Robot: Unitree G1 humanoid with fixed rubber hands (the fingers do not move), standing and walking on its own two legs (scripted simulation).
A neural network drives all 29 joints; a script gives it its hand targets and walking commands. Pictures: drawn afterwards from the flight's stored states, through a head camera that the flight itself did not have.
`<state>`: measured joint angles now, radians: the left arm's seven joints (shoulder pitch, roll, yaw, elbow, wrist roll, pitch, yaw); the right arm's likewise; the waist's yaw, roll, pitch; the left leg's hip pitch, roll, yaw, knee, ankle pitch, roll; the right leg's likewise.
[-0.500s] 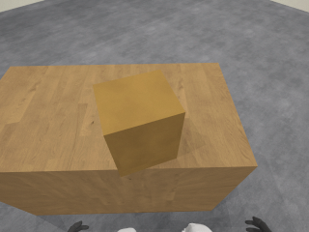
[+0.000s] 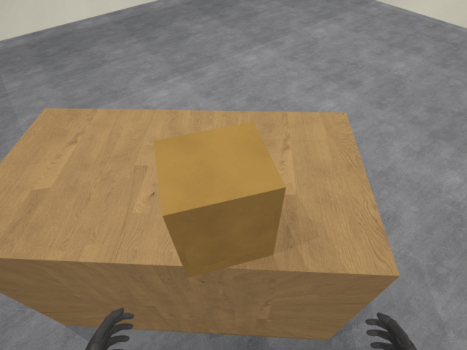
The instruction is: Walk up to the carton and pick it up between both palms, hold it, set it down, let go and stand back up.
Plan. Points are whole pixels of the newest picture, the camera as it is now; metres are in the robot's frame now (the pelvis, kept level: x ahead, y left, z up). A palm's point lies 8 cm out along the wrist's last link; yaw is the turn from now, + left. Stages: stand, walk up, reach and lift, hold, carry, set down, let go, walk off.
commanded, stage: walk up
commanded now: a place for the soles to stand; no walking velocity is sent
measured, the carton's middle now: (219, 203) +0.38 +0.06 +0.01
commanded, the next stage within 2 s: reach and lift in 1.44 s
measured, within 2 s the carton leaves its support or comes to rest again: neither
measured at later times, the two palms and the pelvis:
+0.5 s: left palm out of the picture +0.08 +0.28 -0.09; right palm out of the picture +0.11 -0.24 -0.10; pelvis +0.02 +0.01 +0.00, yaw +3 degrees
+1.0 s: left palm out of the picture +0.11 +0.29 -0.09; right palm (380, 330) +0.18 -0.23 -0.10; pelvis +0.04 +0.02 +0.00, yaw +5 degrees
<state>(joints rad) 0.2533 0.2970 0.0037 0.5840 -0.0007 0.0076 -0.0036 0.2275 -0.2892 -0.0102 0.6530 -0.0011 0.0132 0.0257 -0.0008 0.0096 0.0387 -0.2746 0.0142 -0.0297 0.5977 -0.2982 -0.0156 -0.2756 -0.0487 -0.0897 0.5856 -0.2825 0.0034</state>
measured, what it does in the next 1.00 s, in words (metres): stands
